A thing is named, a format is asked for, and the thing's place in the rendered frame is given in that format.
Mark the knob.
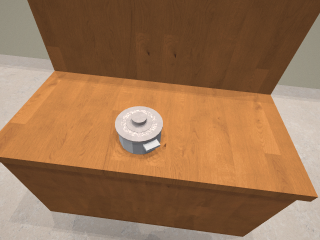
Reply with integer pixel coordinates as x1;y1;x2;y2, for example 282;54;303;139
131;112;147;126

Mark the lid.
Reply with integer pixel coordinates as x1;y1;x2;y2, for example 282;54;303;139
115;106;163;143

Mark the table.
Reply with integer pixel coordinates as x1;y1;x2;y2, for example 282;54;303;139
0;0;320;237

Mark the pot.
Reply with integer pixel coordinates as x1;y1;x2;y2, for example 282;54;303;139
119;132;161;155

